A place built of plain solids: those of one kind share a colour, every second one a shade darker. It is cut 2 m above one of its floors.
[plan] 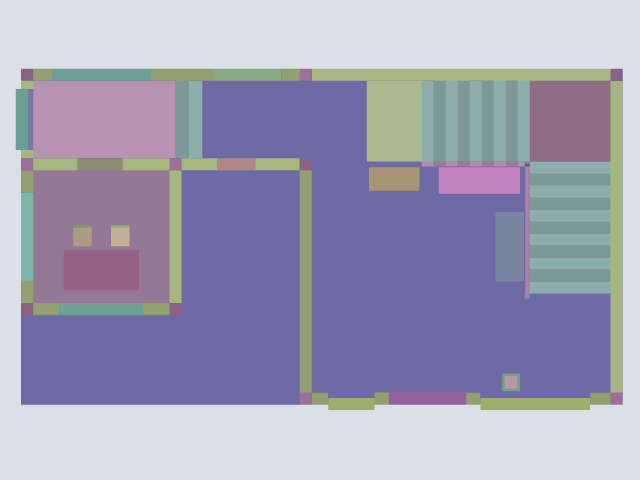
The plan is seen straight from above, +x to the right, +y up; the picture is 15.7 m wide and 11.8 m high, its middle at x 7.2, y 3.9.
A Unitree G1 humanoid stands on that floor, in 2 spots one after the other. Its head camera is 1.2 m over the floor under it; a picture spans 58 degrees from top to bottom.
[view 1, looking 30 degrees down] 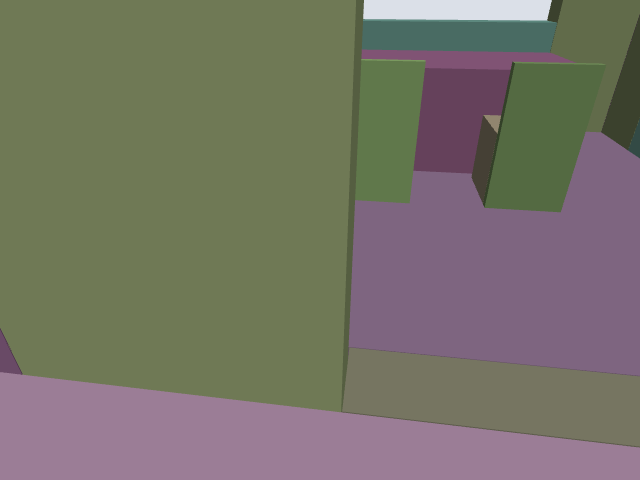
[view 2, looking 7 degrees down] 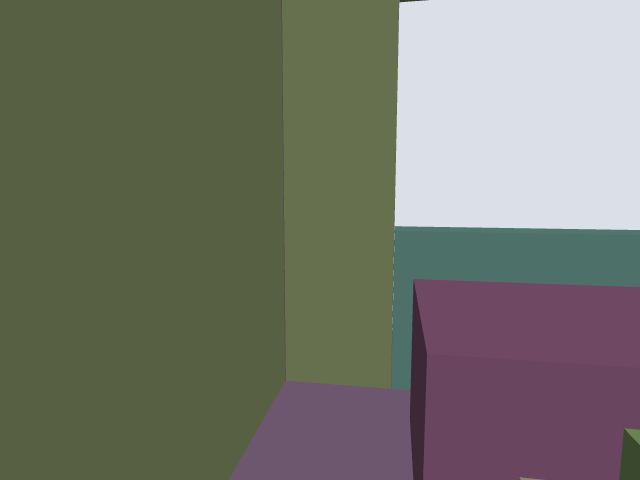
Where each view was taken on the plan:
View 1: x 2.28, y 6.86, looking -82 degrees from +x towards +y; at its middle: wall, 1.11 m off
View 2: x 2.84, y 4.85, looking -80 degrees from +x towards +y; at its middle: wall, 2.56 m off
